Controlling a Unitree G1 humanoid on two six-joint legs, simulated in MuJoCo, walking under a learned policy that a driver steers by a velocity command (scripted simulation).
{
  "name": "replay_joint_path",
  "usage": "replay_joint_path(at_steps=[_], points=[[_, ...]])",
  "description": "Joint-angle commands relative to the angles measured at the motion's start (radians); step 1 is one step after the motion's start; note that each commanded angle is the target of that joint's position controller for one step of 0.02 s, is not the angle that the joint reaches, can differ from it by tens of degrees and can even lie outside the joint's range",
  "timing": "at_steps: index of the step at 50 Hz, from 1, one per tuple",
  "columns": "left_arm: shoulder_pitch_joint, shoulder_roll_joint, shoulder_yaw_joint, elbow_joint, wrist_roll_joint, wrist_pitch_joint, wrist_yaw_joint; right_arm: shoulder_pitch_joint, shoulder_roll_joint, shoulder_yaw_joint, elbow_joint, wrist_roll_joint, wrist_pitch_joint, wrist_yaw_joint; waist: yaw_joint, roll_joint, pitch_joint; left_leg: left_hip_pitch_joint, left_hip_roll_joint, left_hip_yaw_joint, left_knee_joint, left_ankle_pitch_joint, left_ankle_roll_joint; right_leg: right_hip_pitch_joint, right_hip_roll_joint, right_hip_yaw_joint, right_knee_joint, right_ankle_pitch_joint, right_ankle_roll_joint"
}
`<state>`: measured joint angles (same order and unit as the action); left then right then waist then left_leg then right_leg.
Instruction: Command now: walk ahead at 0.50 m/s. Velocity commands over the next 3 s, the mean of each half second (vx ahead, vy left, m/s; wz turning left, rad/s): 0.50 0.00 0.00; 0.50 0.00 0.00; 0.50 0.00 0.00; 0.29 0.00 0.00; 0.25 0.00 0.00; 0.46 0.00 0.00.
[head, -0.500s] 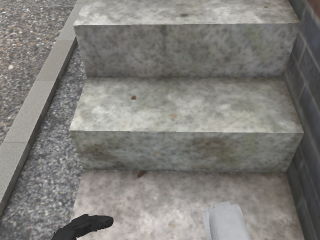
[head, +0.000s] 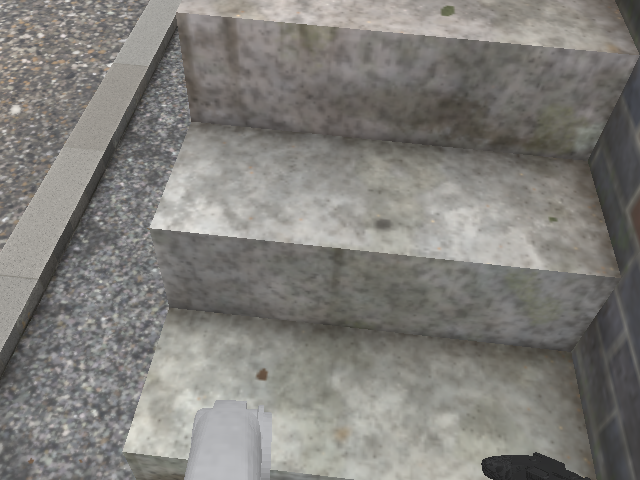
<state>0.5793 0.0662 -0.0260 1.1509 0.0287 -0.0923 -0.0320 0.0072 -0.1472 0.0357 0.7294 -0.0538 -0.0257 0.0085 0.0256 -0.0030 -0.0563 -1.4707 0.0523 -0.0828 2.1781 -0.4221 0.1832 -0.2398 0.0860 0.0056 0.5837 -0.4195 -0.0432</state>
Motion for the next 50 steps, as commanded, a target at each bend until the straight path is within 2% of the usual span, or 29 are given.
replay_joint_path(at_steps=[1,2,3,6,7,8,9,10,12,15,22,25,26,27,28,30,31,32,33,35,38,39,40,42,44,46,48,49,50], points=[[-0.039,0.177,0.05,-0.095,-0.074,-0.039,0.185,-0.292,0.074,0.019,-0.248,0.011,-0.003,0.039,-0.008,0.062,0.176,0.168,0.075,0.074,-0.302,-0.04,-0.119,-0.088,-0.322,0.318,-0.538,0.203,-0.187],[-0.06,0.161,0.059,-0.104,-0.068,-0.028,0.187,-0.257,0.075,0.019,-0.244,0.001,0.025,0.039,-0.003,0.047,0.116,0.303,0.074,0.098,-0.398,-0.022,-0.114,-0.029,-0.306,0.247,-0.544,0.382,-0.18],[-0.087,0.158,0.058,-0.136,-0.073,-0.028,0.172,-0.207,0.044,0.011,-0.237,0.033,0.032,0.038,-0.023,-0.029,0.111,0.512,0.045,0.173,-0.658,-0.094,-0.089,-0.046,-0.288,0.123,-0.553,0.688,-0.152],[-0.059,0.331,0.095,-0.195,-0.077,-0.069,0.125,0.097,0.006,-0.025,-0.158,0.046,0.03,0.031,-0.145,-0.072,-0.271,1.099,-0.152,0.258,-0.941,-0.11,-0.011,0.122,-0.329,0.031,-0.105,1.967,-0.146],[-0.103,0.369,0.113,-0.233,-0.088,-0.089,0.077,0.275,-0.038,-0.045,-0.119,0.037,0.004,0.035,-0.236,-0.082,-0.32,1.298,-0.112,0.176,-1.16,0.089,0.006,0.084,-0.328,0.061,0.121,1.937,-0.135],[-0.128,0.279,0.102,-0.293,-0.113,-0.095,0.047,0.397,-0.112,-0.083,-0.054,-0.003,-0.009,0.02,-0.255,0.021,-0.314,1.498,0.101,-0.268,-1.367,-0.123,0.071,-0.306,-0.211,0.011,0.463,1.483,-0.083],[-0.224,0.274,0.116,-0.307,-0.115,-0.082,0.028,0.5,-0.236,-0.135,-0.004,-0.023,0.005,0.016,-0.302,0.22,-0.342,1.434,0.277,-0.752,-1.722,-0.155,0.183,-0.379,0.024,-0.015,0.942,0.496,-0.043],[-0.308,0.201,0.12,-0.325,-0.047,-0.066,0.028,0.402,-0.22,-0.144,0.016,0.002,0.005,0.021,-0.223,0.057,-0.273,1.277,0.279,-0.828,-1.758,-0.163,0.175,-0.447,0.014,0.188,1.416,0.384,-0.025],[-0.427,0.044,0.059,-0.467,-0.004,-0.04,0.058,0.292,-0.152,-0.132,0.113,0.018,-0.044,0.018,-0.093,0.042,-0.022,1.134,0.262,-0.563,-1.769,-0.213,0.071,-0.716,-0.033,0.167,1.732,0.352,-0.051],[-0.405,0.023,0.035,-0.522,-0.029,-0.013,0.086,0.336,0.033,-0.081,0.232,-0.003,-0.101,0.026,-0.012,-0.021,0.088,1.107,0.224,-0.232,-1.779,0.146,-0.026,-0.864,-0.035,0.164,1.81,0.211,-0.071],[-0.677,0.009,0.005,-0.673,-0.099,0.049,0.12,0.388,-0.1,-0.075,0.289,0.016,-0.157,0.054,0.012,0.007,0.245,1.008,0.162,0.118,-2.008,0.301,-0.095,-1.05,0.023,0.048,1.728,0.085,-0.073],[-0.722,0.052,0.005,-0.722,-0.078,0.081,0.107,0.504,-0.177,-0.081,0.3,0.049,-0.144,-0.002,-0.003,0.102,0.144,1.16,0.208,0.172,-2.207,0.737,-0.059,-0.827,-0.08,-0.149,1.323,0.091,-0.08],[-0.676,0.032,-0.012,-0.694,-0.106,0.087,0.113,0.494,-0.133,-0.07,0.321,0.062,-0.125,-0.018,0.027,0.135,0.064,1.16,0.145,0.273,-2.179,1.048,-0.067,-0.585,-0.071,-0.22,1.115,0.127,-0.119],[-0.623,0.068,-0.006,-0.662,-0.115,0.076,0.107,0.462,-0.187,-0.073,0.277,0.076,-0.129,-0.031,0.044,0.17,-0.041,1.177,0.148,0.279,-2.097,1.551,-0.039,-0.356,-0.052,-0.252,0.907,0.123,-0.121],[-0.393,0.079,0.012,-0.557,-0.105,0.081,0.112,0.456,-0.264,-0.099,0.262,0.087,-0.13,-0.046,0.114,0.269,-0.197,1.342,0.203,0.231,-1.981,1.84,-0.043,-0.211,-0.032,-0.21,0.864,0.103,-0.106],[-0.275,0.171,0.043,-0.457,-0.048,0.073,0.11,0.449,-0.362,-0.138,0.244,0.107,-0.125,-0.019,0.142,0.31,-0.283,1.519,0.187,0.188,-1.627,1.683,-0.051,-0.086,0.029,-0.047,0.455,-0.067,-0.079],[-0.219,0.244,0.064,-0.425,0.003,0.071,0.102,0.482,-0.304,-0.136,0.21,0.08,-0.116,-0.001,0.135,0.143,-0.26,1.386,0.128,0.13,-1.289,1.466,-0.066,-0.03,-0.066,0.259,0.26,-0.199,-0.109],[-0.21,0.37,0.095,-0.356,-0.004,0.098,0.097,0.519,-0.146,-0.115,0.154,0.051,-0.092,0.057,0.043,-0.277,-0.278,1.052,-0.119,0.046,-0.876,0.379,-0.135,0.039,-0.254,0.823,-0.186,-0.531,-0.197],[-0.296,0.371,0.115,-0.343,-0.028,0.098,0.106,0.45,-0.049,-0.103,0.094,-0.011,-0.081,0.069,0.015,-0.218,-0.16,0.865,-0.19,-0.102,-0.42,0.286,-0.152,-0.135,-0.317,1.086,-0.432,-0.886,-0.165],[-0.417,0.179,0.076,-0.258,-0.01,0.062,0.086,0.324,0.006,-0.081,-0.001,-0.022,-0.087,0.057,-0.089,-0.038,0.14,0.626,-0.146,-0.079,-0.166,0.392,-0.097,-0.375,-0.279,0.808,-0.221,-0.662,-0.167],[-0.342,0.08,0.062,-0.139,-0.005,0.021,0.08,0.336,0.062,-0.045,-0.01,0.0,-0.08,0.051,-0.119,0.003,0.131,0.517,-0.142,-0.073,-0.119,0.394,-0.064,-0.283,-0.195,0.413,-0.099,-0.232,-0.172],[-0.366,0.009,-0.004,-0.207,0.091,0.012,-0.054,0.216,-0.064,-0.052,0.048,0.118,-0.017,0.025,-0.042,-0.082,0.182,0.292,-0.126,-0.287,-0.13,0.41,0.049,-0.361,-0.183,0.362,-0.106,-0.092,-0.184],[-0.341,-0.016,-0.013,-0.198,0.092,-0.003,-0.091,0.233,-0.119,-0.071,0.029,0.097,0.008,-0.004,-0.073,-0.056,0.126,0.293,-0.111,-0.23,-0.283,0.408,0.051,-0.301,-0.179,0.333,-0.144,0.004,-0.213],[-0.406,0.081,0.006,-0.256,0.022,-0.013,-0.115,0.229,-0.148,-0.07,0.012,0.027,0.006,-0.026,-0.132,-0.014,-0.047,0.409,-0.04,-0.088,-0.473,0.33,-0.018,-0.301,-0.175,0.222,-0.189,0.154,-0.225],[-0.28,0.138,0.02,-0.217,0.006,-0.02,-0.118,0.211,-0.14,-0.061,0.063,0.012,0.005,-0.016,-0.099,-0.144,-0.058,0.319,-0.022,0.045,-0.164,0.21,-0.069,-0.242,-0.234,0.276,-0.234,0.217,-0.262],[0.052,0.073,-0.015,-0.065,0.057,-0.026,-0.104,0.05,-0.073,-0.025,0.021,0.005,0.008,-0.033,0.015,-0.097,-0.005,-0.114,-0.033,-0.053,0.06,0.175,0.002,0.09,-0.302,0.414,-0.204,0.066,-0.258],[0.097,0.073,-0.026,-0.022,0.091,-0.021,-0.101,-0.044,-0.082,-0.012,-0.001,0.01,-0.013,-0.024,0.047,-0.035,0.003,-0.246,-0.006,-0.022,0.076,0.18,0.058,0.187,-0.281,0.376,-0.191,0.048,-0.234],[0.023,0.183,0.049,-0.082,-0.042,-0.038,0.062,-0.076,0.133,0.02,-0.078,-0.003,-0.044,0.015,0.013,0.063,0.127,-0.179,-0.013,0.088,0.08,0.13,-0.049,0.178,-0.292,0.359,-0.271,-0.06,-0.192],[-0.003,0.16,0.033,-0.094,-0.057,-0.044,0.113,-0.137,0.11,0.025,-0.121,-0.01,-0.049,0.038,0.002,0.106,0.166,-0.136,0.029,0.107,-0.053,0.162,-0.109,0.077,-0.266,0.362,-0.306,-0.09,-0.177]])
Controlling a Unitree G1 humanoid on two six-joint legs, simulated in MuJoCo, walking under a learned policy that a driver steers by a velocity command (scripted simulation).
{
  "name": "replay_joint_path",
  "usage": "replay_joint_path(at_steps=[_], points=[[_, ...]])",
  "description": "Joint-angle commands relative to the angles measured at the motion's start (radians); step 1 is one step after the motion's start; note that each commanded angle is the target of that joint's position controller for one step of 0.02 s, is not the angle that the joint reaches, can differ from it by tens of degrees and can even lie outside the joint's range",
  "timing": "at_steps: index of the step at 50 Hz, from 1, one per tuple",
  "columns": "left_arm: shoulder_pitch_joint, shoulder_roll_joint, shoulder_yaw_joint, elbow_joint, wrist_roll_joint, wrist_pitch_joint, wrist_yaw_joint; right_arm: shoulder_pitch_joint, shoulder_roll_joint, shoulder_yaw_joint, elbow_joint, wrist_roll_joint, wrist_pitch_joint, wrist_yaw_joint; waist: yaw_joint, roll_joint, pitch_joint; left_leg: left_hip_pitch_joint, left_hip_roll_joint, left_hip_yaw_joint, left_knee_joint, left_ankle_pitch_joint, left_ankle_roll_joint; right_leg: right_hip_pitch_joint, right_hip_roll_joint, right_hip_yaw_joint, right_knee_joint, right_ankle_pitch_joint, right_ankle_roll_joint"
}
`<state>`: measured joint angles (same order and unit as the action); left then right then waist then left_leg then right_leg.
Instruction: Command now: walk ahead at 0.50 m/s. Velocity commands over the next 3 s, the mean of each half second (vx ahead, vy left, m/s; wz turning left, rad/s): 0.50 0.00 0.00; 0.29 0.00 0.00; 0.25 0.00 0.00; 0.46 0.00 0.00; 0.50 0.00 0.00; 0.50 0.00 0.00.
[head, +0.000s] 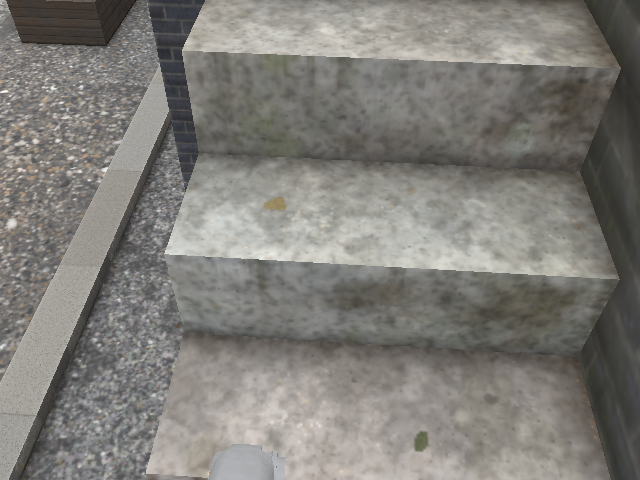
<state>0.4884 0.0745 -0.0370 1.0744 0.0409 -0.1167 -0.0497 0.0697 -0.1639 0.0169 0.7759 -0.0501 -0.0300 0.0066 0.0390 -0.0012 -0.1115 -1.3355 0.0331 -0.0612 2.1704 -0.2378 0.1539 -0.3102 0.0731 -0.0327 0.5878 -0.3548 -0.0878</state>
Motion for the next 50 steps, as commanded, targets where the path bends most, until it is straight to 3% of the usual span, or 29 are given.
replay_joint_path(at_steps=[1,4,5,6,8,9,11,12,14,15,18,21,25,30,31,32,33,34,35,37,38,39,40,42,43,45,47,49,50], points=[[0.015,0.168,0.056,-0.05,-0.081,-0.021,0.146,-0.265,0.077,0.034,-0.239,-0.011,-0.044,0.052,-0.025,0.042,0.227,-0.148,0.065,0.064,-0.192,-0.072,-0.088,0.055,-0.248,0.363,-0.358,-0.111,-0.115],[-0.036,0.262,0.118,-0.118,-0.065,-0.011,0.177,-0.263,0.044,0.029,-0.334,0.016,-0.001,0.041,-0.003,-0.054,0.122,0.331,0.065,0.069,-0.668,-0.294,-0.059,0.044,-0.309,0.239,-0.578,0.244,-0.141],[-0.014,0.275,0.118,-0.134,-0.065,-0.01,0.159,-0.156,0.037,0.016,-0.288,0.035,0.011,0.038,-0.001,-0.03,0.069,0.46,-0.009,0.213,-0.766,-0.351,-0.035,0.113,-0.32,0.127,-0.562,0.535,-0.125],[0.017,0.255,0.117,-0.108,-0.064,-0.013,0.142,-0.04,0.061,0.017,-0.268,0.023,0.022,0.022,-0.024,-0.149,0.04,0.543,-0.023,0.251,-0.753,-0.368,0.018,0.173,-0.374,0.106,-0.494,1.061,-0.145],[0.013,0.253,0.105,-0.133,-0.078,-0.024,0.108,0.205,0.018,-0.017,-0.184,0.018,0.018,0.019,-0.154,-0.145,-0.149,0.897,-0.131,0.278,-0.991,-0.314,0.08,0.24,-0.372,0.018,-0.102,1.834,-0.15],[-0.032,0.293,0.115,-0.161,-0.094,-0.03,0.076,0.332,-0.005,-0.039,-0.131,0.002,0.0,0.014,-0.212,-0.122,-0.204,1.086,-0.074,0.109,-1.053,-0.343,0.106,0.043,-0.298,-0.017,0.074,1.572,-0.132],[-0.204,0.305,0.137,-0.242,-0.075,-0.033,0.024,0.436,-0.206,-0.128,-0.082,-0.029,0.04,0.001,-0.314,0.251,-0.18,1.153,0.212,-0.764,-1.709,-1.031,0.206,-0.343,-0.033,0.012,0.703,0.6,-0.106],[-0.255,0.265,0.15,-0.274,-0.029,-0.036,0.011,0.369,-0.196,-0.135,-0.088,0.008,0.051,-0.017,-0.266,0.079,-0.114,0.984,0.262,-0.957,-1.872,-1.045,0.196,-0.386,0.026,0.185,1.267,0.345,-0.044],[-0.396,0.03,0.066,-0.444,-0.013,-0.011,0.025,0.237,-0.076,-0.09,0.017,0.006,0.0,-0.032,-0.098,0.037,0.104,0.803,0.277,-0.73,-1.821,-0.729,0.092,-0.624,0.016,0.245,1.682,0.251,-0.025],[-0.336,0.017,0.056,-0.458,-0.002,0.007,0.05,0.249,0.005,-0.06,0.072,-0.002,-0.039,-0.021,-0.036,-0.009,0.134,0.769,0.261,-0.609,-1.789,-0.661,0.039,-0.65,-0.014,0.247,1.665,0.173,-0.037],[-0.234,0.059,0.062,-0.435,-0.024,0.049,0.094,0.203,0.017,-0.065,0.145,-0.011,-0.109,0.014,0.042,-0.052,0.176,0.805,0.218,-0.288,-1.802,-0.289,-0.024,-0.695,-0.016,0.212,1.683,0.161,-0.02],[-0.351,0.028,0.052,-0.447,-0.083,0.068,0.112,0.312,-0.04,-0.07,0.198,-0.013,-0.14,0.021,-0.034,0.01,0.242,0.881,0.238,-0.159,-1.861,-0.102,0.015,-0.865,0.046,0.174,1.815,0.153,0.004],[-0.49,0.031,0.052,-0.534,-0.081,0.068,0.152,0.403,-0.092,-0.064,0.225,0.003,-0.157,0.022,-0.051,0.018,0.235,1.078,0.262,-0.073,-1.899,0.009,0.001,-1.068,0.012,0.18,1.879,0.05,-0.018],[-0.651,0.089,0.063,-0.628,-0.064,0.105,0.109,0.466,-0.166,-0.09,0.22,0.0,-0.147,-0.014,-0.09,0.167,0.19,1.206,0.271,0.011,-2.066,0.209,0.007,-0.942,-0.118,-0.035,1.472,0.018,0.014],[-0.551,0.094,-0.001,-0.663,-0.031,0.145,-0.012,0.596,-0.112,-0.044,0.26,-0.097,-0.072,0.024,-0.106,0.175,0.079,1.249,0.276,-0.097,-1.944,0.111,-0.015,-1.164,-0.156,0.151,1.373,-0.073,-0.117],[-0.536,0.075,-0.02,-0.663,-0.014,0.169,-0.066,0.404,-0.211,-0.069,0.206,-0.079,-0.04,0.073,-0.008,0.148,0.096,1.082,0.317,-0.043,-2.068,0.09,0.006,-0.962,-0.143,0.074,1.059,-0.29,-0.117],[-0.544,0.066,-0.04,-0.652,-0.004,0.197,-0.089,0.426,-0.232,-0.065,0.237,-0.06,-0.012,0.094,-0.028,0.218,0.044,0.953,0.357,-0.084,-2.12,0.107,0.082,-0.819,-0.085,0.025,1.099,-0.361,-0.093],[-0.546,0.073,-0.043,-0.685,-0.019,0.213,-0.08,0.407,-0.311,-0.083,0.258,-0.047,-0.007,0.128,0.025,0.327,0.018,1.049,0.395,-0.1,-2.13,0.468,0.117,-0.836,-0.071,0.035,0.967,-0.357,-0.077],[-0.488,0.12,-0.024,-0.649,-0.033,0.184,-0.089,0.342,-0.337,-0.094,0.231,-0.003,-0.049,0.121,0.061,0.312,-0.065,1.252,0.397,-0.018,-2.034,1.045,0.121,-0.763,-0.016,-0.074,0.935,-0.343,-0.037],[-0.284,0.197,0.018,-0.553,-0.038,0.139,-0.083,0.354,-0.293,-0.09,0.248,0.024,-0.091,0.093,0.1,0.25,-0.272,1.477,0.326,0.033,-1.688,1.622,0.045,-0.515,0.029,0.021,0.607,-0.06,-0.083],[-0.072,0.275,0.06,-0.449,-0.024,0.128,-0.035,0.302,-0.271,-0.082,0.242,0.019,-0.071,0.092,0.148,0.175,-0.324,1.179,0.243,0.079,-1.435,1.312,-0.016,-0.151,0.041,0.219,0.314,0.195,-0.08],[0.108,0.381,0.092,-0.336,-0.013,0.141,-0.027,0.406,-0.131,-0.058,0.172,-0.05,-0.033,0.134,0.122,-0.196,-0.409,0.564,0.033,0.0,-1.146,0.33,-0.105,0.282,-0.26,0.965,-0.033,0.308,-0.246],[0.181,0.397,0.102,-0.317,0.017,0.146,-0.041,0.346,-0.195,-0.104,0.2,0.028,-0.004,0.12,0.211,-0.184,-0.342,0.505,-0.057,-0.279,-0.759,0.396,-0.109,0.139,-0.294,1.106,-0.11,0.019,-0.196],[-0.026,0.271,0.086,-0.24,-0.025,0.104,-0.079,0.203,-0.166,-0.094,0.167,0.063,-0.003,0.058,0.085,-0.291,-0.116,0.372,-0.101,-0.288,-0.366,0.337,-0.128,-0.101,-0.244,0.751,-0.025,0.043,-0.203],[-0.125,0.228,0.079,-0.193,-0.04,0.088,-0.08,0.227,-0.148,-0.076,0.17,0.058,-0.017,0.027,0.01,-0.256,-0.072,0.328,-0.1,-0.25,-0.321,0.308,-0.124,-0.148,-0.223,0.617,0.062,0.21,-0.206],[-0.327,0.065,0.025,-0.201,-0.024,0.078,-0.084,0.29,-0.136,-0.059,0.194,0.071,-0.009,0.021,-0.076,-0.083,-0.109,0.333,-0.039,-0.207,-0.291,0.215,-0.133,-0.219,-0.238,0.509,0.056,0.238,-0.171],[-0.329,0.05,0.006,-0.178,-0.033,0.055,-0.077,0.302,-0.11,-0.05,0.19,0.072,0.008,0.007,-0.087,-0.002,-0.056,0.334,-0.015,-0.205,-0.534,0.16,-0.185,-0.249,-0.232,0.432,0.002,0.186,-0.133],[-0.35,0.061,0.002,-0.182,-0.04,0.019,-0.09,0.297,-0.065,-0.035,0.181,0.087,0.024,0.011,-0.099,-0.048,-0.045,0.412,0.07,-0.166,-0.575,0.035,-0.239,-0.299,-0.247,0.377,-0.058,0.184,-0.081],[-0.392,0.075,0.002,-0.218,-0.071,0.004,-0.097,0.301,-0.064,-0.032,0.189,0.093,0.023,0.032,-0.095,0.008,0.002,0.505,0.084,-0.075,-0.669,-0.097,-0.286,-0.353,-0.233,0.298,-0.128,0.102,-0.044]])
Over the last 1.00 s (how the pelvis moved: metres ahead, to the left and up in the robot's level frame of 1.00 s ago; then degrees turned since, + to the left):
0.47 -0.01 0.40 -3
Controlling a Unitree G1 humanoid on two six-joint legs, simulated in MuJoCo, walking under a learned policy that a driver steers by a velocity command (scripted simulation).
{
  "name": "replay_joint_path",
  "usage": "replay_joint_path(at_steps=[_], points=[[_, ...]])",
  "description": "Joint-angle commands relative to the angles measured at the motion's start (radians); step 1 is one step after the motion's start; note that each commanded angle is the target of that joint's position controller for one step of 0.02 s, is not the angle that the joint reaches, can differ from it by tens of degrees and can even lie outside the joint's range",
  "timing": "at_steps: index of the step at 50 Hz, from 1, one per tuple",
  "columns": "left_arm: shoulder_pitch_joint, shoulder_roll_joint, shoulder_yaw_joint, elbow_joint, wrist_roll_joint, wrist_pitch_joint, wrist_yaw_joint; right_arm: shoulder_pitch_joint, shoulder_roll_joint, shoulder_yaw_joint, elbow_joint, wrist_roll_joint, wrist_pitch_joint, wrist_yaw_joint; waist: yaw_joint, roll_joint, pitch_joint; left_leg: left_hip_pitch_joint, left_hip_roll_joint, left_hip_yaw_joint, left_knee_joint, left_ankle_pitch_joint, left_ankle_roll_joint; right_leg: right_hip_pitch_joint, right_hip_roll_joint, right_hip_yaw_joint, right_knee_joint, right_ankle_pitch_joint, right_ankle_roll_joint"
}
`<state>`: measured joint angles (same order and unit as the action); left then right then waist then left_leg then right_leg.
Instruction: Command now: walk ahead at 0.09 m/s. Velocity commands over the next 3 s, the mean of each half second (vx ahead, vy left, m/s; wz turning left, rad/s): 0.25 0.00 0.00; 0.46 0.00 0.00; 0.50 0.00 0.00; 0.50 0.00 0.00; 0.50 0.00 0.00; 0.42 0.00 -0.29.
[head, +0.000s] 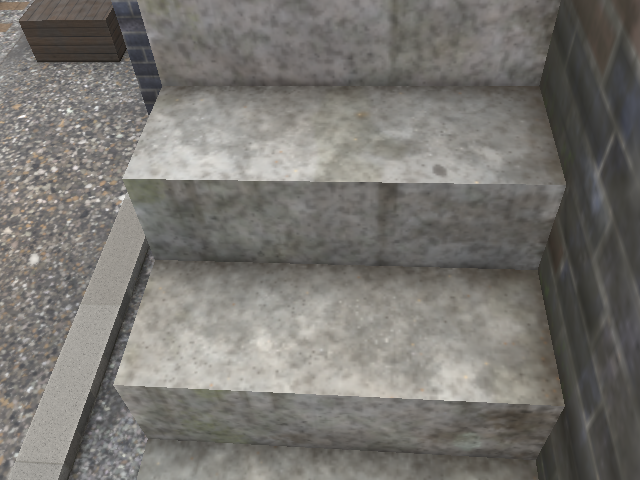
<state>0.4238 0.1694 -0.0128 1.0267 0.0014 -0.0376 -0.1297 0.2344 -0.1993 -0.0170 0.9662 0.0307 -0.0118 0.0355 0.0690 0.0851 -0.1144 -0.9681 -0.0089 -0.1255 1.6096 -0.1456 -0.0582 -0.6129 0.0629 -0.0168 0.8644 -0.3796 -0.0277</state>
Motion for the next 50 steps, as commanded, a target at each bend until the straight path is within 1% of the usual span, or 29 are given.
replay_joint_path(at_steps=[1,5,7,10,13,16,18,19,22,24,25,28,30,33,34,35,37,38,39,40,41,42,43,44,45,46,48,49,50], points=[[-0.319,0.051,-0.005,-0.173,-0.037,-0.086,-0.011,0.142,-0.06,-0.006,0.007,0.008,0.007,0.016,-0.109,-0.095,0.008,0.275,0.127,0.063,-0.12,-0.18,-0.099,-0.121,-0.19,0.223,-0.432,0.049,-0.073],[-0.218,0.044,-0.021,-0.145,-0.009,-0.135,-0.005,0.061,-0.06,-0.015,-0.007,-0.037,-0.016,0.021,-0.056,-0.109,0.102,0.275,0.134,0.049,-0.237,-0.161,-0.139,0.116,-0.216,0.234,-0.395,0.201,-0.082],[-0.173,0.007,-0.026,-0.118,-0.034,-0.138,0.015,-0.037,-0.032,-0.001,-0.054,-0.054,-0.031,0.02,-0.031,-0.072,0.115,0.266,0.183,0.095,-0.706,-0.14,-0.13,0.271,-0.221,0.277,-0.389,0.089,-0.095],[-0.185,0.073,-0.009,-0.112,-0.034,-0.109,-0.032,-0.078,-0.012,0.02,-0.112,-0.049,-0.037,0.021,-0.048,-0.21,0.077,0.418,0.125,0.153,-0.875,-0.1,-0.061,0.337,-0.314,0.389,-0.436,0.314,-0.195],[-0.125,0.15,0.016,-0.129,0.017,-0.083,0.001,-0.135,-0.083,0.02,-0.193,-0.044,-0.064,0.007,0.016,-0.18,-0.05,0.486,0.089,0.167,-0.915,0.034,0.041,0.49,-0.262,0.329,-0.368,0.486,-0.172],[-0.19,0.169,0.023,-0.156,0.04,-0.063,0.017,-0.129,-0.06,0.031,-0.209,-0.029,-0.079,0.007,-0.013,-0.197,0.009,0.537,0.069,0.179,-0.949,-0.122,0.09,0.402,-0.243,0.257,-0.408,0.207,-0.128],[-0.192,0.148,0.019,-0.201,0.048,-0.062,0.033,-0.102,-0.136,0.003,-0.198,-0.032,-0.083,0.024,-0.034,-0.149,0.023,0.661,0.091,0.129,-1.042,-0.007,0.167,0.333,-0.154,0.14,-0.347,0.125,-0.067],[-0.239,0.155,0.033,-0.222,0.067,-0.052,0.017,-0.078,-0.234,-0.039,-0.17,-0.002,-0.094,0.002,-0.047,-0.151,0.029,0.783,0.129,0.058,-1.112,0.203,0.221,0.289,-0.097,0.047,-0.276,0.177,-0.038],[-0.155,0.074,0.032,-0.23,0.044,-0.033,0.013,0.29,-0.278,-0.086,0.015,-0.035,-0.074,-0.009,-0.175,0.131,0.019,1.109,0.386,-0.261,-1.216,0.661,0.431,-0.1,-0.032,-0.026,0.306,-0.097,0.014],[-0.21,0.027,0.033,-0.234,0.039,-0.041,0.014,0.492,-0.273,-0.097,0.102,-0.094,-0.055,-0.01,-0.252,0.16,0.069,1.17,0.413,-0.301,-1.201,0.489,0.449,-0.49,0.042,0.102,1.144,-0.166,-0.073],[-0.284,0.022,0.024,-0.277,0.032,-0.043,0.013,0.457,-0.22,-0.078,0.117,-0.135,-0.033,-0.008,-0.248,0.089,0.051,1.184,0.399,-0.306,-1.201,0.282,0.413,-0.702,0.082,0.196,1.407,-0.074,-0.13],[-0.281,-0.047,-0.011,-0.318,0.049,-0.015,-0.009,0.292,-0.036,-0.021,0.119,-0.129,-0.025,-0.002,-0.116,-0.036,0.117,1.052,0.395,-0.205,-1.273,0.021,0.343,-0.917,0.011,0.201,1.553,0.011,-0.233],[-0.238,-0.071,-0.031,-0.331,0.031,0.003,-0.014,0.195,-0.017,0.002,0.112,-0.146,-0.039,-0.004,-0.049,-0.04,0.141,0.915,0.38,-0.103,-1.366,-0.07,0.32,-0.966,-0.013,0.157,1.581,-0.005,-0.227],[-0.441,0.033,-0.03,-0.503,-0.004,0.015,0.017,0.097,-0.083,0.009,0.085,-0.191,-0.054,0.013,-0.002,-0.102,0.098,0.58,0.286,0.119,-1.552,0.026,0.257,-0.633,-0.107,-0.02,1.044,0.075,-0.207],[-0.493,0.033,-0.029,-0.531,-0.004,0.025,0.024,0.134,-0.112,0.011,0.089,-0.186,-0.053,0.012,-0.011,-0.036,0.091,0.479,0.252,0.155,-1.613,0.14,0.255,-0.486,-0.104,-0.074,0.92,0.111,-0.205],[-0.63,0.026,-0.047,-0.588,-0.01,0.046,0.011,0.197,-0.157,0.007,0.115,-0.143,-0.047,0.033,-0.025,0.024,0.102,0.391,0.294,0.092,-1.718,0.329,0.312,-0.358,-0.063,-0.132,0.772,-0.139,-0.15],[-0.43,-0.007,-0.052,-0.543,-0.02,0.076,-0.02,0.247,-0.295,-0.015,0.131,-0.112,-0.057,0.07,0.078,0.175,0.074,0.638,0.34,0.136,-1.547,1.171,0.353,-0.345,0.016,-0.168,0.728,-0.18,-0.095],[-0.253,0.041,-0.045,-0.523,0.001,0.082,-0.012,0.19,-0.399,-0.049,0.093,-0.094,-0.064,0.088,0.164,0.156,-0.035,0.817,0.409,0.128,-1.427,1.732,0.405,-0.28,0.059,-0.139,0.613,-0.024,-0.071],[-0.224,0.106,-0.014,-0.511,0.003,0.083,0.003,0.154,-0.416,-0.077,0.074,-0.058,-0.083,0.084,0.157,0.158,-0.104,0.952,0.405,0.154,-1.338,1.832,0.4,-0.224,0.106,-0.172,0.469,0.001,-0.052],[-0.2,0.128,0.012,-0.52,0.019,0.086,0.023,0.167,-0.371,-0.07,0.074,-0.045,-0.066,0.081,0.174,0.207,-0.154,0.926,0.364,0.168,-1.204,1.711,0.392,-0.083,0.141,-0.151,0.31,0.032,-0.064],[-0.036,0.189,0.048,-0.414,0.025,0.097,0.038,0.2,-0.293,-0.063,0.069,-0.08,-0.037,0.088,0.176,0.11,-0.231,0.722,0.252,0.212,-0.911,1.561,0.348,0.143,0.113,0.044,0.147,0.002,-0.13],[0.193,0.257,0.071,-0.279,0.02,0.096,0.058,0.226,-0.164,-0.024,0.056,-0.139,-0.018,0.106,0.197,-0.179,-0.294,0.285,0.11,0.128,-0.588,0.711,0.233,0.476,-0.109,0.59,-0.244,-0.161,-0.312],[0.277,0.259,0.067,-0.256,0.059,0.1,0.057,0.153,-0.123,-0.022,0.05,-0.078,0.007,0.111,0.225,-0.254,-0.286,0.146,0.046,-0.038,-0.125,0.329,0.208,0.338,-0.24,1.007,-0.428,-0.52,-0.328],[0.255,0.22,0.067,-0.209,0.048,0.065,0.054,0.067,-0.041,-0.008,0.012,-0.023,0.004,0.076,0.184,-0.249,-0.106,-0.004,0.013,-0.132,0.108,0.325,0.207,0.206,-0.248,0.965,-0.41,-0.601,-0.285],[0.134,0.178,0.066,-0.195,0.029,0.036,0.038,0.036,-0.046,-0.004,-0.005,-0.009,-0.005,0.04,0.108,-0.243,0.002,-0.076,0.011,-0.144,0.234,0.35,0.196,0.085,-0.22,0.822,-0.35,-0.512,-0.283],[0.038,0.076,0.042,-0.156,0.034,0.017,0.028,0.017,-0.076,-0.004,-0.011,-0.045,-0.014,0.009,0.042,-0.201,0.031,-0.139,-0.011,-0.135,0.35,0.294,0.197,0.054,-0.188,0.713,-0.349,-0.439,-0.299],[-0.112,-0.084,-0.003,-0.106,0.034,-0.024,0.006,0.062,-0.065,0.003,-0.033,-0.05,-0.006,-0.028,-0.062,-0.16,0.021,-0.255,-0.027,-0.148,0.443,0.229,0.209,0.084,-0.182,0.557,-0.368,-0.318,-0.278],[-0.103,-0.095,-0.012,-0.086,0.059,-0.037,-0.006,0.075,-0.077,0.003,-0.055,-0.051,0.008,-0.033,-0.075,-0.153,0.017,-0.267,-0.019,-0.135,0.358,0.274,0.199,0.103,-0.168,0.44,-0.374,-0.193,-0.259],[-0.132,-0.065,-0.004,-0.081,0.043,-0.044,-0.015,0.081,-0.054,0.009,-0.075,-0.051,0.014,-0.034,-0.095,-0.156,0.023,-0.294,-0.007,-0.091,0.357,0.187,0.185,0.092,-0.164,0.357,-0.391,-0.111,-0.237]])
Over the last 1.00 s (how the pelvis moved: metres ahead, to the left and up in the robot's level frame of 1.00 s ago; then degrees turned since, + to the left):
0.40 -0.11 0.35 -1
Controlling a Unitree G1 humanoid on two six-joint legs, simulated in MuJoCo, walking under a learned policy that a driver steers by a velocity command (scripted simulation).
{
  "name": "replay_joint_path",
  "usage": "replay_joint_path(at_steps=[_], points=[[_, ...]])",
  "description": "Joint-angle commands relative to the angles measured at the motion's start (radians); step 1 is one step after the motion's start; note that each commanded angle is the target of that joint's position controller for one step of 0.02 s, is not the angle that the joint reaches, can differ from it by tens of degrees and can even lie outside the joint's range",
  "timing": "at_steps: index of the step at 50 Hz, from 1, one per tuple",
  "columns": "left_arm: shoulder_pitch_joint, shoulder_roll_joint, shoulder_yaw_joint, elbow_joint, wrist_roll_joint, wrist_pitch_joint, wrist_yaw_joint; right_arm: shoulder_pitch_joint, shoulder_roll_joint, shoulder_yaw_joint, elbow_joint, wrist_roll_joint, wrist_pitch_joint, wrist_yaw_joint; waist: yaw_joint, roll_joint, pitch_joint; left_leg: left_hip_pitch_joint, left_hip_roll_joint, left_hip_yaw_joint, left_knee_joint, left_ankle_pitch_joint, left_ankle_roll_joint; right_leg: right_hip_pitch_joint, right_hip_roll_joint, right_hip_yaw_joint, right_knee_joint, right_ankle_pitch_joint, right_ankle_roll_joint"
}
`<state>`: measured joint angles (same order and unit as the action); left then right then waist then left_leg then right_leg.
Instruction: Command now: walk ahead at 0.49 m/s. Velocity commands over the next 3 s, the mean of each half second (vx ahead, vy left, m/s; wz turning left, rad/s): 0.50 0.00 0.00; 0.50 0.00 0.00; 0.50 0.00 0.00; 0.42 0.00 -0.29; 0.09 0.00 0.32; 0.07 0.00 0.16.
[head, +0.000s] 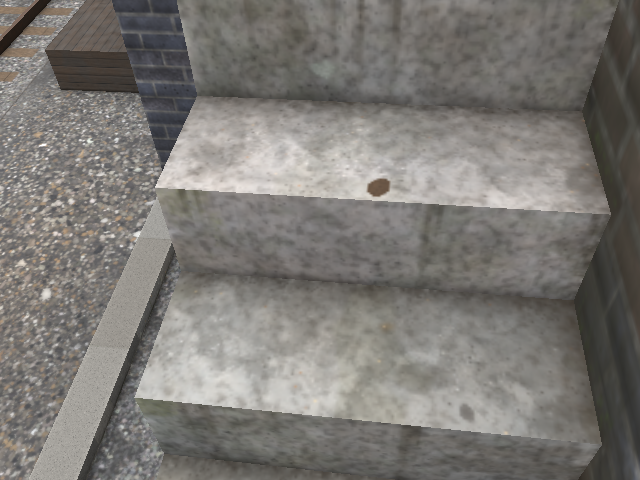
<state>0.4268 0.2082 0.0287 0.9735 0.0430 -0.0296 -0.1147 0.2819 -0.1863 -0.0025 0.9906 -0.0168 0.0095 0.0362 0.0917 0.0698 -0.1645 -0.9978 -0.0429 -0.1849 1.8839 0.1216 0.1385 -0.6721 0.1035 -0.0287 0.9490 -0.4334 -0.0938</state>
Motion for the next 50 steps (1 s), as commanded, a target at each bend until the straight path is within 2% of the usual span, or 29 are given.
replay_joint_path(at_steps=[1,3,5,9,12,13,15,16,17,18,19,20,21,22,24,27,30,34,38,39,41,42,43,44,45,46,47,48,50], points=[[-0.189,-0.061,-0.027,-0.055,-0.024,-0.057,-0.044,0.015,-0.034,0.008,-0.12,0.029,-0.007,-0.028,-0.121,-0.157,0.1,-0.215,0.056,0.041,0.074,-0.207,-0.044,0.07,-0.239,0.313,-0.545,0.001,-0.151],[-0.074,-0.006,-0.017,0.012,0.003,-0.059,-0.036,-0.093,0.005,0.028,-0.18,0.06,-0.003,-0.038,-0.081,-0.22,0.116,-0.372,0.039,0.092,0.523,-0.449,-0.011,0.125,-0.31,0.425,-0.609,-0.126,-0.157],[0.177,-0.043,-0.041,0.139,0.061,-0.06,-0.03,-0.175,0.028,0.061,-0.216,0.02,-0.003,-0.045,-0.02,-0.143,0.141,-0.673,0.036,0.041,0.593,-0.383,0.067,0.369,-0.306,0.457,-0.55,-0.115,-0.129],[0.272,-0.007,-0.052,0.197,0.089,-0.076,-0.023,-0.432,-0.042,0.071,-0.351,-0.002,-0.004,-0.009,-0.029,-0.153,0.169,-0.717,0.191,0.217,0.186,-0.288,0.08,0.358,-0.282,0.352,-0.667,-0.079,-0.101],[0.226,0.048,-0.05,0.151,0.074,-0.073,-0.025,-0.669,0.023,0.096,-0.458,-0.019,0.016,0.037,-0.058,-0.261,0.176,-0.188,0.19,0.338,0.03,-0.35,0.078,-0.012,-0.32,0.248,-0.903,0.048,-0.16],[0.112,0.042,-0.042,0.111,0.01,-0.096,-0.046,-0.684,0.002,0.088,-0.464,-0.031,0.009,0.04,-0.102,-0.287,0.166,0.117,0.143,0.405,-0.201,-0.481,0.054,-0.142,-0.289,0.171,-0.937,0.415,-0.174],[0.129,0.157,-0.024,0.122,-0.007,-0.125,-0.049,-0.509,-0.048,0.071,-0.409,-0.018,0.042,0.056,-0.182,-0.302,0.04,0.149,0.04,0.413,-0.33,-0.5,0.02,0.273,-0.385,0.154,-0.797,1.455,-0.202],[0.084,0.197,-0.003,0.099,-0.024,-0.132,-0.047,-0.441,-0.062,0.068,-0.373,-0.041,0.037,0.056,-0.192,-0.317,0.023,0.105,0.002,0.455,-0.536,-0.528,-0.008,0.538,-0.394,0.132,-0.738,1.681,-0.167],[0.066,0.227,0.018,0.111,-0.033,-0.126,-0.065,-0.403,-0.098,0.06,-0.35,-0.025,0.033,0.049,-0.203,-0.359,-0.015,0.147,-0.049,0.472,-0.76,-0.57,-0.012,0.704,-0.371,0.108,-0.602,1.897,-0.162],[0.119,0.188,0.023,0.154,0.017,-0.112,-0.082,-0.213,-0.13,0.031,-0.28,-0.022,0.027,0.032,-0.222,-0.279,-0.116,0.381,-0.026,0.323,-0.921,-0.383,0.029,0.683,-0.332,0.079,-0.353,1.845,-0.138],[0.331,0.056,-0.008,0.168,0.091,-0.099,-0.098,-0.002,-0.17,0.011,-0.173,0.023,0.018,0.031,-0.17,0.045,-0.403,0.948,0.121,-0.11,-1.012,-0.109,0.202,0.279,-0.249,0.156,-0.069,1.346,-0.101],[0.07,-0.004,0.009,0.009,-0.07,-0.123,0.062,0.154,-0.14,-0.034,-0.18,-0.033,0.005,-0.003,-0.305,0.213,-0.258,1.046,0.35,-0.512,-1.161,-0.624,0.218,-0.056,-0.108,0.04,0.391,0.511,-0.065],[-0.101,0.034,0.022,-0.039,-0.037,-0.113,0.101,0.088,-0.172,-0.059,-0.139,-0.017,0.004,0.0,-0.318,0.084,-0.18,0.828,0.308,-0.607,-1.381,-0.878,0.178,-0.128,-0.086,0.196,0.854,0.344,-0.043],[-0.182,-0.024,0.02,-0.144,-0.027,-0.103,0.144,-0.022,-0.155,-0.051,-0.118,-0.015,-0.023,-0.003,-0.209,0.143,-0.048,0.741,0.297,-0.531,-1.404,-0.918,0.085,-0.25,-0.06,0.258,1.142,0.393,-0.026],[-0.283,-0.078,-0.004,-0.271,-0.019,-0.082,0.2,-0.052,-0.095,-0.054,-0.04,-0.021,-0.088,-0.009,-0.136,0.058,0.141,0.668,0.297,-0.307,-1.405,-0.778,-0.008,-0.474,-0.049,0.246,1.385,0.409,-0.033],[-0.179,-0.113,-0.018,-0.261,-0.025,-0.056,0.207,-0.004,0.059,-0.013,0.041,-0.018,-0.144,0.0,-0.043,-0.081,0.245,0.61,0.248,-0.082,-1.421,-0.506,-0.11,-0.535,-0.04,0.261,1.329,0.397,-0.027],[-0.273,-0.159,-0.036,-0.298,-0.069,-0.034,0.215,0.071,0.007,-0.016,0.084,-0.03,-0.191,0.014,-0.056,-0.091,0.288,0.57,0.255,0.009,-1.519,-0.136,-0.135,-0.599,0.037,0.163,1.453,0.273,-0.014],[-0.453,-0.144,-0.056,-0.393,-0.083,-0.015,0.22,0.137,-0.053,-0.025,0.116,0.001,-0.192,0.017,-0.064,-0.072,0.325,0.637,0.17,0.165,-1.593,-0.087,-0.176,-0.661,0.007,0.048,1.237,0.215,-0.035],[-0.517,-0.126,-0.066,-0.398,-0.099,0.031,0.205,0.407,-0.066,-0.026,0.186,0.006,-0.165,-0.064,-0.127,0.022,0.219,0.893,0.277,0.164,-1.762,0.519,-0.098,-0.48,-0.082,-0.19,0.937,0.17,-0.047],[-0.449,-0.084,-0.072,-0.393,-0.132,0.023,0.209,0.253,-0.057,-0.015,0.126,0.03,-0.154,-0.079,-0.03,0.068,0.117,0.808,0.212,0.354,-1.706,1.053,-0.114,-0.105,-0.056,-0.229,0.593,0.116,-0.077],[-0.234,-0.042,-0.05,-0.27,-0.137,0.025,0.216,0.274,-0.185,-0.043,0.099,0.043,-0.161,-0.098,0.034,0.167,-0.103,0.919,0.293,0.265,-1.525,1.495,-0.035,0.243,-0.004,-0.146,0.398,0.064,-0.055],[-0.094,0.008,-0.039,-0.219,-0.107,0.013,0.209,0.229,-0.282,-0.068,0.074,0.058,-0.163,-0.073,0.088,0.232,-0.132,0.995,0.319,0.246,-1.359,1.418,-0.005,0.33,-0.003,-0.072,0.175,-0.004,-0.052],[-0.04,0.082,-0.01,-0.155,-0.048,0.008,0.197,0.266,-0.284,-0.079,0.057,0.05,-0.156,-0.056,0.086,0.14,-0.144,0.943,0.256,0.233,-1.085,1.215,0.014,0.407,-0.031,0.126,0.0,-0.21,-0.075],[-0.001,0.183,0.024,-0.121,-0.015,0.029,0.198,0.317,-0.136,-0.059,0.007,0.012,-0.14,-0.008,0.027,-0.206,-0.171,0.651,0.017,0.175,-0.688,0.23,-0.048,0.541,-0.263,0.72,-0.36,-0.367,-0.198],[-0.08,0.205,0.052,-0.076,-0.042,0.044,0.2,0.182,-0.076,-0.062,-0.047,-0.053,-0.117,0.021,-0.005,-0.227,-0.054,0.436,-0.094,0.087,-0.225,-0.252,-0.064,0.35,-0.316,1.053,-0.673,-0.802,-0.258],[-0.192,0.145,0.048,-0.067,-0.056,0.024,0.186,0.095,-0.054,-0.057,-0.114,-0.094,-0.111,0.026,-0.066,-0.119,0.147,0.266,-0.07,0.059,0.001,-0.239,-0.043,0.167,-0.306,0.967,-0.62,-0.847,-0.252],[-0.211,0.066,0.037,-0.027,-0.053,-0.003,0.176,0.055,-0.006,-0.044,-0.151,-0.095,-0.115,0.019,-0.102,-0.055,0.221,0.18,-0.062,0.06,0.052,-0.195,-0.016,0.081,-0.305,0.824,-0.505,-0.719,-0.236],[-0.2,-0.018,0.016,0.022,-0.038,-0.026,0.177,0.064,0.042,-0.024,-0.172,-0.085,-0.119,0.009,-0.155,-0.01,0.273,0.132,-0.048,0.046,0.057,-0.183,-0.005,0.036,-0.282,0.658,-0.421,-0.531,-0.204],[-0.228,-0.048,0.01,0.075,-0.029,-0.056,0.181,0.104,0.081,-0.01,-0.182,-0.066,-0.108,0.01,-0.22,0.021,0.241,0.104,-0.04,0.048,0.074,-0.122,-0.025,0.084,-0.227,0.438,-0.417,-0.243,-0.137]])
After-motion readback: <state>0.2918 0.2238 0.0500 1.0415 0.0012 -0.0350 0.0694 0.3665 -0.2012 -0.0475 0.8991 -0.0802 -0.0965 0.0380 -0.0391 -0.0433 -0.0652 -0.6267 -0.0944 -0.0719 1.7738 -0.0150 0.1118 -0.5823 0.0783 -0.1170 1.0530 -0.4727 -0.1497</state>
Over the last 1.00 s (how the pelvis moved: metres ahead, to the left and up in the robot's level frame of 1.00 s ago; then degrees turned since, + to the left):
0.27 0.02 0.18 1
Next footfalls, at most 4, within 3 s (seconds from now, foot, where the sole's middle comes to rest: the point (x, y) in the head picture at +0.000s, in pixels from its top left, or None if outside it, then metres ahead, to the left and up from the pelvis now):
0.34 left None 0.32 0.16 -0.52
0.84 right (376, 353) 0.56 0.01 -0.33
1.18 left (223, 217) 0.62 0.23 -0.10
1.44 left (212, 341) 0.57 0.27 -0.32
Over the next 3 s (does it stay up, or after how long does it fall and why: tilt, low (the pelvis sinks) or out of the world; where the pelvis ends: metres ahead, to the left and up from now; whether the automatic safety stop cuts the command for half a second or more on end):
stays up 1.04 0.08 0.83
